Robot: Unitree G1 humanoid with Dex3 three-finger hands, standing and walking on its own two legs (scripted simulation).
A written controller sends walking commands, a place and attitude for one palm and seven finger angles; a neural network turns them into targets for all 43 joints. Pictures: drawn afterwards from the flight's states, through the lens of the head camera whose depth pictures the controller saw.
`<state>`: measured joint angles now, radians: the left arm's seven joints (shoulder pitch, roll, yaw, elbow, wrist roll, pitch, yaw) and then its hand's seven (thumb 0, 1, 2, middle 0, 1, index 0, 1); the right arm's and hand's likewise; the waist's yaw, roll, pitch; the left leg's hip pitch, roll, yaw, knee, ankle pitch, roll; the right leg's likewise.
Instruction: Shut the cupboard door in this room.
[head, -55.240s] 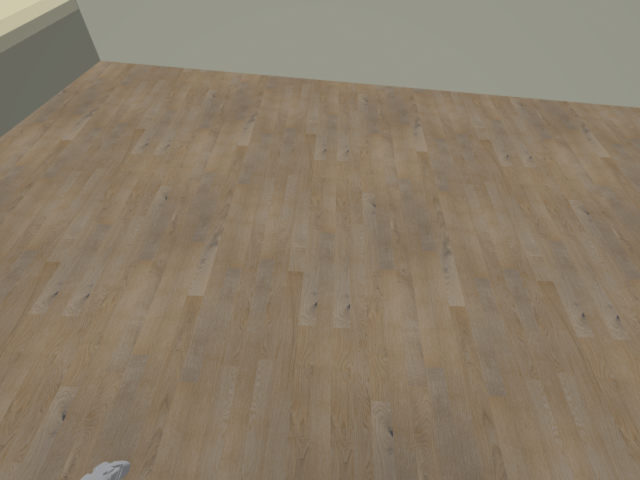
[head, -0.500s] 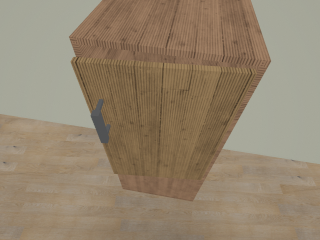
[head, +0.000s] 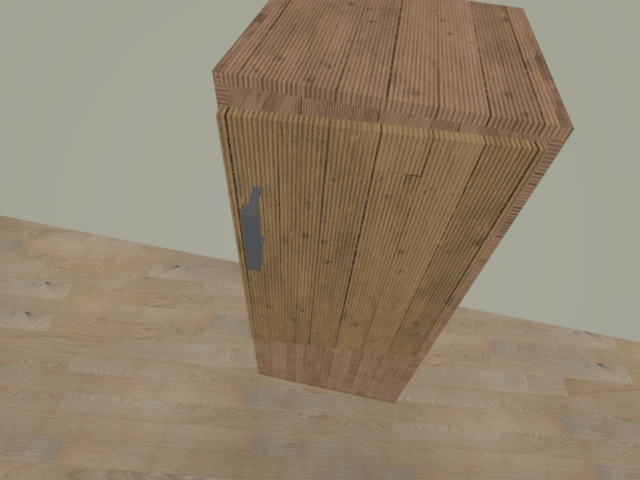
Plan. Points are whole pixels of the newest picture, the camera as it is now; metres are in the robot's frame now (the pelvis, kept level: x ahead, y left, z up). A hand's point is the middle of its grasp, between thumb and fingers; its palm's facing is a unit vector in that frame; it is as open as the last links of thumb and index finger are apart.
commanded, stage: come to a stop and stand still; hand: left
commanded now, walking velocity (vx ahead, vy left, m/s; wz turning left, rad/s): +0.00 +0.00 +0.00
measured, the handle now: (255, 229) +0.43 +0.14 +0.04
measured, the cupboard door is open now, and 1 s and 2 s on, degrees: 6 6 6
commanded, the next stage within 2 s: look again from close up in 0.24 s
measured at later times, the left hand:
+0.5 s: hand out of the picture -0.02 +0.16 -0.18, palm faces +0.00 -0.98 -0.19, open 7.4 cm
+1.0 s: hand out of the picture +0.07 +0.18 -0.11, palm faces +0.18 -0.97 -0.17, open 7.3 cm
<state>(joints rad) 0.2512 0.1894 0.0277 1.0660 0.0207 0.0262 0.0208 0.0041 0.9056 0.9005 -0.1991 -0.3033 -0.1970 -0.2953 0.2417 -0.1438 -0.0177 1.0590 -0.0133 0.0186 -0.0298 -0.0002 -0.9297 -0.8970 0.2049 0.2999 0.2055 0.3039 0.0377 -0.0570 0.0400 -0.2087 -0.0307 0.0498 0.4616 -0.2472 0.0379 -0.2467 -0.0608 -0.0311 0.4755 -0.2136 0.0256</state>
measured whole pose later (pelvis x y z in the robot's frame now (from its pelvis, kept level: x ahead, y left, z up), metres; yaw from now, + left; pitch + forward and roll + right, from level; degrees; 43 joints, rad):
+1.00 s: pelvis -0.03 -0.01 -0.01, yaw +0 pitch -3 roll +0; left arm 0.49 0.20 0.03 0.37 -0.11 0.04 0.05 0.02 0.91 0.90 -0.21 -0.31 -0.21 -0.30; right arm 0.36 -0.18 0.02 0.90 0.03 -0.16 -0.07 0.01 -0.90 -0.90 0.21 0.30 0.21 0.30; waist -0.01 -0.02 0.02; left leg -0.26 0.00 0.05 0.55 -0.25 0.01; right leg -0.30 -0.04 -0.04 0.56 -0.22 0.00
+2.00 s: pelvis -0.01 -0.01 -0.07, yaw +2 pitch +11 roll -2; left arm 0.51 0.25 0.15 -0.19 -0.31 -0.32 -0.28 0.02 0.90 0.90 -1.03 -1.21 -1.03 -1.21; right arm 0.27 -0.25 -0.01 0.47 0.04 -0.19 -0.07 0.01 -0.90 -0.90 0.20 0.30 0.21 0.30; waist 0.01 0.03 -0.12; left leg -0.76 0.01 -0.02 1.09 -0.52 0.01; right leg -0.75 -0.02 -0.07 1.03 -0.48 0.00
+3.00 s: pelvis +0.00 -0.03 -0.05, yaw +2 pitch +6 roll -1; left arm 0.33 0.25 0.17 -0.08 -0.30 -0.24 -0.27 0.02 0.90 0.90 -1.30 -1.50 -1.30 -1.50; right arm 0.28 -0.26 0.04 0.50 0.04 -0.18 -0.06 0.01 -0.90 -0.90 0.21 0.30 0.21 0.30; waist 0.01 0.05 -0.09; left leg -0.57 0.01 -0.03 0.91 -0.45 0.00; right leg -0.57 -0.01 -0.07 0.88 -0.42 -0.02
